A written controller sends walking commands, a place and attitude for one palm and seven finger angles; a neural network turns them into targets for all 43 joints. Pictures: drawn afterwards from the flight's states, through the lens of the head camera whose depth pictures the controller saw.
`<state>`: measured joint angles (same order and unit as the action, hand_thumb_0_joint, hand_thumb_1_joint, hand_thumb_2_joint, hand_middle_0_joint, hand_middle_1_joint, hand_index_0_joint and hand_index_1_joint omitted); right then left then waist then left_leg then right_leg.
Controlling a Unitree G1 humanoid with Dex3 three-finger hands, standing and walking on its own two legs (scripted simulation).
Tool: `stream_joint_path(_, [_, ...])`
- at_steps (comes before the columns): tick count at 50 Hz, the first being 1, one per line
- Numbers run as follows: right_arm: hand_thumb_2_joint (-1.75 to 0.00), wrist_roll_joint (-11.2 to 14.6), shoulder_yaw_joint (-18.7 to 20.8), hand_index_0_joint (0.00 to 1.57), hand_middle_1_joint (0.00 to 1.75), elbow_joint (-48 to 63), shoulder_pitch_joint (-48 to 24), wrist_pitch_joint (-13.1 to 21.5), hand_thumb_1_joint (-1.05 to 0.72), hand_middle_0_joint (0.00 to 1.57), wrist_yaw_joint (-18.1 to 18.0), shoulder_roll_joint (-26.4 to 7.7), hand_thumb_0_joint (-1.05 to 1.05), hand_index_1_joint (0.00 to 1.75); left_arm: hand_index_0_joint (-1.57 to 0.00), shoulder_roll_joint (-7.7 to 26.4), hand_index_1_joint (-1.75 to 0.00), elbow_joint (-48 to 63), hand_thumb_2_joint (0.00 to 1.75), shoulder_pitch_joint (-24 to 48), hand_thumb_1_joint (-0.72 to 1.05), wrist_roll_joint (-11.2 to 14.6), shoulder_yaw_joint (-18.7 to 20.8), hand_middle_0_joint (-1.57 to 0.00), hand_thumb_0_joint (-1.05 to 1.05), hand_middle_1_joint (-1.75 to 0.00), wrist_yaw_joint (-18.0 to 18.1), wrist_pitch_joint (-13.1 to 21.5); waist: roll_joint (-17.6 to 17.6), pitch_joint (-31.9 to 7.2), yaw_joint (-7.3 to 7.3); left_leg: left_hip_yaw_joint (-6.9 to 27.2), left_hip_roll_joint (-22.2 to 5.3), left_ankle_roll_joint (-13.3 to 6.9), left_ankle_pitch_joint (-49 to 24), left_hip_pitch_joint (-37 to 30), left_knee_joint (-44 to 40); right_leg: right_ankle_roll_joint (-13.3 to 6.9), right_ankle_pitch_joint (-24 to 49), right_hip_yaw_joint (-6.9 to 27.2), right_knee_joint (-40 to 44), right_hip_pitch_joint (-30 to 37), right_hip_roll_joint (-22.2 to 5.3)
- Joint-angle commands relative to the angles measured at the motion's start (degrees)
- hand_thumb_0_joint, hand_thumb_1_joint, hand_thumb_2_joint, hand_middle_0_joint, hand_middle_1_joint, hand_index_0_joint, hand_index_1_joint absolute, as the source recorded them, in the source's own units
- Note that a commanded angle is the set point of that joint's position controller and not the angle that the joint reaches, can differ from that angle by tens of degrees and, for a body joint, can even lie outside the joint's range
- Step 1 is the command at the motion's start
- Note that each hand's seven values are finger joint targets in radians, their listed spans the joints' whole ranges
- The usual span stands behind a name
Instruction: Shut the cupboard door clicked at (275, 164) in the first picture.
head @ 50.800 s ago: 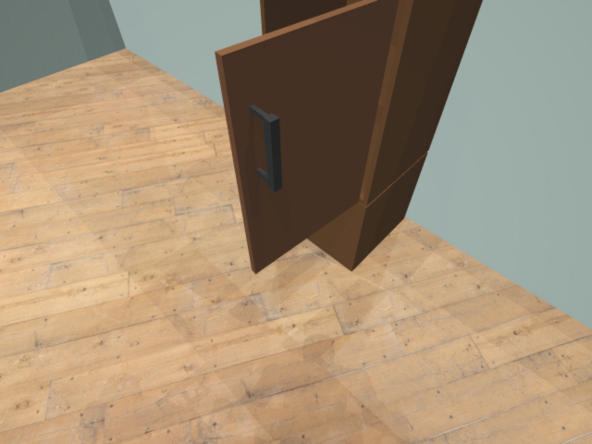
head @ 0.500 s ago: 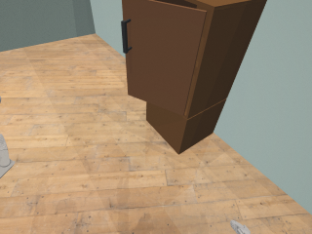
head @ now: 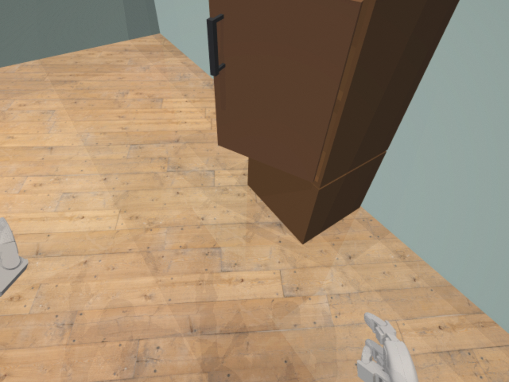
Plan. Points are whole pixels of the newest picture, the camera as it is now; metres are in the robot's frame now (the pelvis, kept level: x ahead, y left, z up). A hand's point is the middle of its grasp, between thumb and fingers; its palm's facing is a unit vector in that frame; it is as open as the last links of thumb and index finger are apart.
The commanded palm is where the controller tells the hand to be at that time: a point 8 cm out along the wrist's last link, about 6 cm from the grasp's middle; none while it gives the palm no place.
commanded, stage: stop stepping back and stand still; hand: left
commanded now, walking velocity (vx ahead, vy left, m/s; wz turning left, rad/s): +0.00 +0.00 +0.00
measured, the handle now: (217, 45) +0.97 +0.16 +0.08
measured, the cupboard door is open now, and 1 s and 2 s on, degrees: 26 26 26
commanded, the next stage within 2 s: let the arm hang, fingers relaxed in 0.32 s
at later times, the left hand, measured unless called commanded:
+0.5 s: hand (58, 288) +0.22 +0.28 +0.08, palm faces +0.27 -0.83 -0.48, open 7.4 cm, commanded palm none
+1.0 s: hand out of the picture -0.07 +0.20 -0.16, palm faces +0.03 -0.97 -0.22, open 7.2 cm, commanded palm none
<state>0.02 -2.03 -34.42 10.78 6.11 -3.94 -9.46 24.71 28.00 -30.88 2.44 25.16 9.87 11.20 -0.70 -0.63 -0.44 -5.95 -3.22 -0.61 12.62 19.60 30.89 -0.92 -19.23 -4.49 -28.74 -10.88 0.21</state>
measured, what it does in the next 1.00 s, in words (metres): stands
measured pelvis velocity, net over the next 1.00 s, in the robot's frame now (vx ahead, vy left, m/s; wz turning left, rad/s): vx -0.01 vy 0.01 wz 0.01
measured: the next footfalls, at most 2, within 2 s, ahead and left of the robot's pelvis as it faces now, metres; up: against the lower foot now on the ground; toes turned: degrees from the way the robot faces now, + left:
none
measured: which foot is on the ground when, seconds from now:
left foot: down 0.00-1.00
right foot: down 0.00-1.00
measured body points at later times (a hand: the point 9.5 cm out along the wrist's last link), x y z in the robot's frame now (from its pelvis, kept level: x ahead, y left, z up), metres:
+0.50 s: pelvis +0.00 +0.01 +0.00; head -0.01 +0.00 +0.45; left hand +0.20 +0.32 +0.11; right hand +0.15 -0.24 -0.10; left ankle +0.04 +0.11 -0.73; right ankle -0.05 -0.10 -0.73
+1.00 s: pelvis -0.01 +0.01 +0.01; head +0.00 +0.01 +0.46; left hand -0.07 +0.25 -0.15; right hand -0.04 -0.22 -0.15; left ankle +0.04 +0.11 -0.73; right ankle -0.05 -0.10 -0.73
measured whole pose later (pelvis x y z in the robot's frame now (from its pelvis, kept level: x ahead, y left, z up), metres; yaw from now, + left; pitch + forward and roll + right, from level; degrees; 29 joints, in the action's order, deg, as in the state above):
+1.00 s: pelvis -0.01 +0.01 +0.01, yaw +0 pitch -1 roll -1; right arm -1.0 0.0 -63.8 18.0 -1.8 -1.4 -9.5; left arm 10.7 -65.3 -21.3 -0.5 0.3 1.5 -1.5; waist 0.9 2.6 -0.1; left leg -6.2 -1.9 -1.5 8.8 15.0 24.9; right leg -0.4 -15.9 -4.6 -23.9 -6.8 -0.7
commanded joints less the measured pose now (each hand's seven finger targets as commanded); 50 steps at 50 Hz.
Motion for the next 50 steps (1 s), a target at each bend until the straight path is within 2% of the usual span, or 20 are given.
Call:
stream_joint_path(1, [-0.90, 0.47, 3.32, 0.20, 0.30, 7.40, -1.31, 1.05, -0.90, 0.20, -0.77, -8.37, 0.00, 0.30, -0.20, 8.71, -0.30, 10.80, 0.90, -0.27, 0.90, 0.42, 5.80, -0.20, 0.00, -0.30, 0.87, 2.08, 3.79, -9.98, -0.74, 5.27, -4.43, -0.27, -15.35, -7.15, -3.36, -0.21, 24.08, 6.37, 2.13, 2.47, -4.79])
stream_joint_path(4, [-0.90, 0.57, 3.09, 0.20, 0.30, 7.75, -1.93, 0.14, -0.90, 0.20, -1.10, -8.16, 0.00, 0.30, -0.20, 9.43, -0.30, 10.29, 0.90, 1.06, 0.90, 0.49, 6.01, -0.20, 0.00, -0.30, 0.94, 1.53, 2.87, -9.14, -0.70, 4.87, -4.25, -0.28, -15.93, -7.51, -3.16, 0.01, 24.83, 6.50, 2.85, 1.39, -4.87])
stream_joint_path(8, [-0.90, 0.60, 2.92, 0.20, 0.30, 8.10, -2.34, -0.16, -0.90, 0.20, -1.40, -8.11, 0.00, 0.30, -0.20, 9.84, -0.30, 11.35, 0.90, 2.10, 0.90, 0.35, 5.82, -0.20, 0.00, -0.30, 1.00, 1.44, 4.78, -8.88, -0.53, 5.23, -4.23, -0.39, -16.81, -7.62, -3.83, 0.16, 23.70, 5.56, 2.69, 1.58, -4.52])
stream_joint_path(19, [-0.90, 0.66, 3.25, 0.20, 0.30, 8.10, -2.39, -0.24, -0.90, 0.20, -1.44, -8.63, 0.00, 0.30, -0.20, 9.20, -0.30, 9.62, 0.90, 0.13, 0.90, 0.40, 5.72, -0.20, 0.00, -0.30, 1.16, 1.59, 5.92, -5.96, -0.35, 6.05, -3.99, -0.40, -8.57, -4.45, -6.19, 0.25, 15.73, 5.51, 5.46, 0.45, -4.09])
stream_joint_path(20, [-0.90, 0.73, 3.34, 0.20, 0.30, 8.02, -2.37, -0.15, -0.90, 0.20, -1.38, -8.76, 0.00, 0.30, -0.20, 10.03, -0.30, 9.48, 0.90, -0.08, 0.90, 0.42, 6.45, -0.20, 0.00, -0.30, 1.20, 1.48, 4.83, -5.91, -0.29, 6.18, -3.80, -0.26, -7.63, -4.18, -6.08, 0.16, 15.06, 5.55, 6.01, 0.46, -4.41])
stream_joint_path(21, [-0.90, 1.56, 5.17, 0.20, 0.30, -0.44, -8.00, 3.20, -0.90, 0.20, 4.01, -20.27, 0.00, 0.30, -0.20, -0.39, -0.30, -30.72, 0.90, 5.13, 0.90, -2.85, -20.09, -0.20, 0.00, -0.30, -7.14, -6.95, 5.53, 0.25, -1.09, 5.24, -4.90, -0.60, -18.74, -1.85, 1.85, -0.41, 21.38, 1.53, -0.97, -5.31, -8.32])
stream_joint_path(22, [-0.90, 0.82, 6.01, 0.20, 0.30, -1.15, -3.98, 0.27, -0.90, 0.20, 4.23, -18.16, 0.00, 0.30, -0.20, -1.55, -0.30, -32.48, 0.90, 6.35, 0.90, -2.78, -19.31, -0.20, 0.00, -0.30, -8.65, -11.48, 6.23, -3.74, -0.62, 5.20, -5.37, -0.33, -16.24, -4.78, 0.08, -0.70, 15.64, 4.98, 0.60, -6.35, -7.69])
stream_joint_path(23, [-0.90, 0.12, 5.33, 0.20, 0.30, -1.98, -2.13, -1.01, -0.90, 0.20, 4.13, -17.16, 0.00, 0.30, -0.20, -2.90, -0.30, -34.77, 0.90, 7.98, 0.90, -3.10, -20.08, -0.20, 0.00, -0.30, -9.25, -12.01, 5.22, -3.67, -0.18, 6.68, -6.20, -1.30, -12.61, -2.87, -1.22, -0.66, 8.45, 3.63, -0.72, -6.93, -6.13])
stream_joint_path(24, [-0.90, -0.05, 4.46, 0.20, 0.30, -2.11, -2.28, -2.34, -0.90, 0.20, 4.14, -16.94, 0.00, 0.30, -0.20, -2.45, -0.30, -37.73, 0.90, 9.76, 0.90, -3.20, -20.27, -0.20, 0.00, -0.30, -9.63, -12.05, 3.21, -2.23, 0.25, 8.44, -6.78, -2.33, -9.69, -0.19, -3.19, -0.46, 3.66, 2.86, -1.68, -6.37, -4.87])
stream_joint_path(25, [-0.90, -0.38, 4.08, 0.20, 0.30, -2.51, -2.36, -3.04, -0.90, 0.20, 4.03, -16.84, 0.00, 0.30, -0.20, -1.84, -0.30, -41.22, 0.90, 10.81, 0.90, -3.38, -20.72, -0.20, 0.00, -0.30, -9.81, -11.80, -1.76, -2.20, 0.65, 9.33, -6.83, -2.63, -9.07, -0.19, -3.89, -0.73, 2.98, 3.31, -1.10, -5.27, -4.45])
stream_joint_path(27, [-0.90, -0.72, 3.43, 0.20, 0.30, -3.83, -2.53, -4.13, -0.90, 0.20, 3.98, -16.44, 0.00, 0.30, -0.20, -1.05, -0.30, -48.26, 0.90, 12.91, 0.90, -3.45, -21.64, -0.20, 0.00, -0.30, -9.73, -11.57, -6.95, -2.07, 0.52, 9.25, -4.91, -2.07, -7.50, -1.16, -3.54, -1.48, 3.90, 5.29, 1.85, -4.28, -5.93])
stream_joint_path(29, [-0.90, -1.16, 3.03, 0.20, 0.30, -6.29, -1.37, -5.35, -0.90, 0.20, 4.05, -15.13, 0.00, 0.30, -0.20, -1.20, -0.30, -55.90, 0.90, 14.97, 0.90, -3.52, -22.55, -0.20, 0.00, -0.30, -9.39, -11.64, -9.14, -1.10, -0.28, 8.30, -3.40, -1.46, -6.54, -4.28, -2.94, -2.30, 2.81, 7.21, 4.11, -6.81, -7.64])
stream_joint_path(34, [-0.90, -1.51, 2.34, 0.20, 0.30, -13.75, 0.84, -6.59, -0.90, 0.20, 3.85, -11.25, 0.00, 0.30, -0.20, -3.48, -0.30, -71.84, 0.90, 14.65, 0.90, -3.32, -23.89, -0.20, 0.00, -0.30, -8.80, -11.64, 2.78, -0.88, -0.39, 7.21, -2.79, -0.70, -5.57, -7.07, -7.22, -1.65, 3.44, 7.71, 6.01, -4.31, -6.69])
stream_joint_path(35, [-0.90, -1.38, 2.42, 0.20, 0.30, -15.10, 1.24, -6.57, -0.90, 0.20, 3.68, -11.27, 0.00, 0.30, -0.20, -3.50, -0.30, -74.32, 0.90, 13.63, 0.90, -3.29, -23.86, -0.20, 0.00, -0.30, -8.68, -11.41, 3.37, -1.34, -0.09, 7.43, -2.92, -0.70, -6.51, -7.63, -7.35, -1.66, 4.69, 7.47, 6.64, -3.06, -6.38])
stream_joint_path(36, [-0.90, -1.50, 2.63, 0.20, 0.30, -16.42, 1.46, -6.50, -0.90, 0.20, 3.39, -10.03, 0.00, 0.30, -0.20, -5.33, -0.30, -76.61, 0.90, 12.79, 0.90, -3.35, -23.36, -0.20, 0.00, -0.30, -8.57, -11.23, 4.91, -1.40, -0.01, 7.09, -3.04, -0.74, -5.83, -7.89, -7.68, -1.88, 5.44, 7.36, 7.50, -2.51, -6.54])
stream_joint_path(38, [-0.90, -1.39, 2.78, 0.20, 0.30, -18.82, 2.80, -6.57, -0.90, 0.20, 3.05, -8.80, 0.00, 0.30, -0.20, -5.97, -0.30, -80.14, 0.90, 11.72, 0.90, -3.25, -23.13, -0.20, 0.00, -0.30, -8.49, -11.22, 8.86, -1.44, 0.08, 7.19, -3.01, -0.69, -3.94, -7.78, -8.77, -2.14, 5.85, 7.07, 8.35, -1.03, -6.37])
stream_joint_path(39, [-0.90, -1.32, 2.91, 0.20, 0.30, -20.03, 3.27, -6.61, -0.90, 0.20, 2.89, -8.55, 0.00, 0.30, -0.20, -6.22, -0.30, -81.75, 0.90, 11.33, 0.90, -3.17, -23.17, -0.20, 0.00, -0.30, -8.51, -11.18, 9.25, -0.59, 0.16, 7.07, -3.20, -0.67, -2.89, -7.61, -9.38, -2.21, 5.68, 6.82, 8.98, -1.09, -6.34])
stream_joint_path(40, [-0.90, -1.11, 3.16, 0.20, 0.30, -20.72, 3.94, -6.70, -0.90, 0.20, 2.75, -8.77, 0.00, 0.30, -0.20, -6.15, -0.30, -83.01, 0.90, 10.85, 0.90, -3.22, -23.22, -0.20, 0.00, -0.30, -8.47, -11.08, 7.21, 0.10, 0.21, 7.27, -3.33, -0.72, -3.56, -8.33, -9.08, -2.25, 6.11, 6.72, 9.76, -1.39, -6.18])
stream_joint_path(45, [-0.90, -0.70, 3.49, 0.20, 0.30, -25.04, 7.30, -6.55, -0.90, 0.20, 2.19, -7.90, 0.00, 0.30, -0.20, -7.33, -0.30, -88.70, 0.90, 9.65, 0.90, -3.14, -23.62, -0.20, 0.00, -0.30, -8.31, -10.80, 2.60, 2.36, -0.07, 7.27, -3.96, -1.10, -3.27, -9.29, -10.63, -2.24, 5.69, 6.15, 11.19, -2.11, -6.04])
stream_joint_path(50, [-0.90, -0.66, 3.64, 0.20, 0.30, -27.40, 9.04, -6.70, -0.90, 0.20, 1.98, -6.84, 0.00, 0.30, -0.20, -8.60, -0.30, -91.61, 0.90, 8.13, 0.90, -3.20, -23.76, -0.20, 0.00, -0.30, -8.03, -10.97, 0.63, 4.93, -0.16, 7.03, -4.01, -1.21, 0.50, -9.15, -12.41, -2.00, 2.87, 5.94, 11.71, -3.67, -5.70])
